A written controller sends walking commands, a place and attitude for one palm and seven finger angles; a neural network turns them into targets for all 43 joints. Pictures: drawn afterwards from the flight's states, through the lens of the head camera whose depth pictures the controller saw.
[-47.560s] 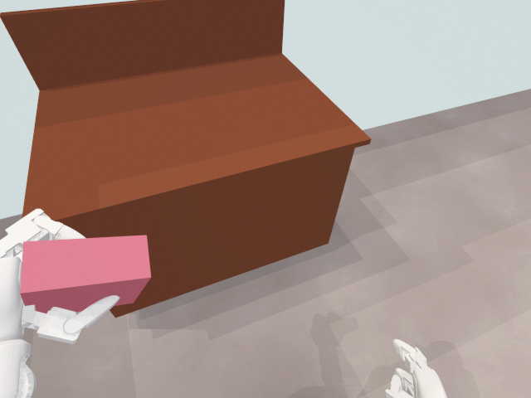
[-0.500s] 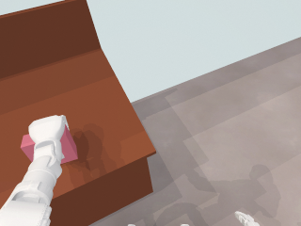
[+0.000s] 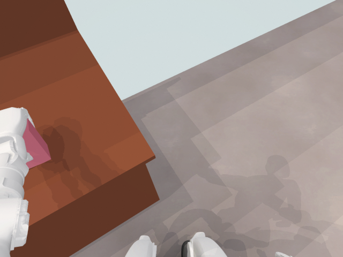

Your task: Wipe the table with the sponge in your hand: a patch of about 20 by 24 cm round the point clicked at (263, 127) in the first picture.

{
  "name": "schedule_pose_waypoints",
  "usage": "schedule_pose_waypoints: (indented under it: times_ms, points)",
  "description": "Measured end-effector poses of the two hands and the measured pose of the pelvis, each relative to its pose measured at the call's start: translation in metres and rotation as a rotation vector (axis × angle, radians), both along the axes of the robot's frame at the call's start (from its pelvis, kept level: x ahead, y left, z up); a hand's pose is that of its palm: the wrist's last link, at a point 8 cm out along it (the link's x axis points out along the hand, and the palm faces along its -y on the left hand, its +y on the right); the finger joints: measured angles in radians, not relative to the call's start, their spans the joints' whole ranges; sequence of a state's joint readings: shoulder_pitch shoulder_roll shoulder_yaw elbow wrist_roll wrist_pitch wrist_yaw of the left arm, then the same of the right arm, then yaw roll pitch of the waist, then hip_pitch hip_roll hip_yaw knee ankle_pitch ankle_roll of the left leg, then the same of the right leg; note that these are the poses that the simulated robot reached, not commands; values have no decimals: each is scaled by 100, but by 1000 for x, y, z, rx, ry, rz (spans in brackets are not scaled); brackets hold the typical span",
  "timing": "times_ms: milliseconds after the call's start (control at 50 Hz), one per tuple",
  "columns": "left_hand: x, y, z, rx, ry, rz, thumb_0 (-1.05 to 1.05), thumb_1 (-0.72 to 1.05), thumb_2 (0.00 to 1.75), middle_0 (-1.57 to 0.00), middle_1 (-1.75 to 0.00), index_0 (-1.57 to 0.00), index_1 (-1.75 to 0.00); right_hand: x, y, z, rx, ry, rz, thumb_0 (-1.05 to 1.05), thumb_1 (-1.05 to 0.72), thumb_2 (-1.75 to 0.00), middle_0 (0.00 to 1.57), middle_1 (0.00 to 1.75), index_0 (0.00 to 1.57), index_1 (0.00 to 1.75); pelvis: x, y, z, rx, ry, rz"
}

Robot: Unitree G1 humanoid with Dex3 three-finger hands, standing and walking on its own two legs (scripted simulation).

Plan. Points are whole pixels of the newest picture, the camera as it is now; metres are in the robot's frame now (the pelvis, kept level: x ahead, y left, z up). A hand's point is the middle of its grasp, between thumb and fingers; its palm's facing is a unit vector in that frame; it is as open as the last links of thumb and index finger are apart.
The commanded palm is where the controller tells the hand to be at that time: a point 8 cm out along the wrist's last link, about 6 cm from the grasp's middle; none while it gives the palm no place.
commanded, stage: wipe forward along the middle lane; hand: left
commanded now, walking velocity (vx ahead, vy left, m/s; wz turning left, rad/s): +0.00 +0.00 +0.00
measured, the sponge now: (19, 153) +0.36 +0.39 -0.01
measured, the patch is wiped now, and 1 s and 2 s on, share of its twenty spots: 1.00 1.00 1.00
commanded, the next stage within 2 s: slide back across to the first lane in 0.48 s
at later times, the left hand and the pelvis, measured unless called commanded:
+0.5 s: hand (10, 121) +0.44 +0.42 +0.03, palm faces -0.18 +0.03 -0.98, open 9.7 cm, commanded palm +0.44 +0.41 +0.05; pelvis +0.01 +0.03 +0.00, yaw -1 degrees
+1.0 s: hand out of the picture +0.45 +0.45 +0.03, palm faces -0.11 -0.03 -0.99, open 9.7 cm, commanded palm +0.42 +0.46 +0.07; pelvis +0.05 +0.08 +0.02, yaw -2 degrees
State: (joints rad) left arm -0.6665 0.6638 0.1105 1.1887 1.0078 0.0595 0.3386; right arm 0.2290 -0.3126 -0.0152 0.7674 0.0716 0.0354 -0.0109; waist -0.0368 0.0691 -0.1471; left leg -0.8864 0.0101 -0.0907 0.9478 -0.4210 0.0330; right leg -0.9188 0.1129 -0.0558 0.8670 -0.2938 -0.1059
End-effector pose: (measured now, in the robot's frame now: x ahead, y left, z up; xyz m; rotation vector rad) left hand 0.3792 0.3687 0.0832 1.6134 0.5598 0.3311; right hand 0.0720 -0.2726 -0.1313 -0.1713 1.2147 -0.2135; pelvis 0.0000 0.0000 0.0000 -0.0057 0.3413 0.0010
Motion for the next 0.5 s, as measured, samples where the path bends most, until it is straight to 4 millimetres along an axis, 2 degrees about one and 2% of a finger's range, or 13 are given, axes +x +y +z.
schedule_pose_waypoints:
  times_ms: [260,500]
  points:
    - [25,19,1,-12,10,-2,2,-61,115,-85,-136,-86,-140,-10,11,-2,-21,20,3,1,-91,-90,20,30,20,30,-1,10,-7,-15,39,-6]
    - [52,40,1,-18,22,-5,1,-61,115,-85,-136,-87,-140,-21,31,7,-42,88,-16,1,-91,-90,20,30,20,30,10,31,-4,-34,63,-11]
